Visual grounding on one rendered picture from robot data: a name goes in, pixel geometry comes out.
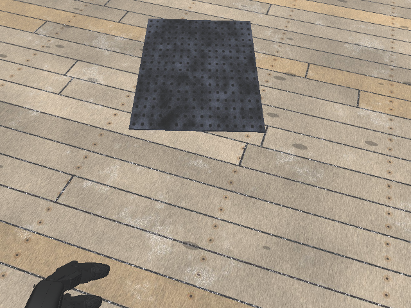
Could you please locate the robot left hand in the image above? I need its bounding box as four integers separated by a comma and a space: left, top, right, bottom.
25, 261, 110, 308

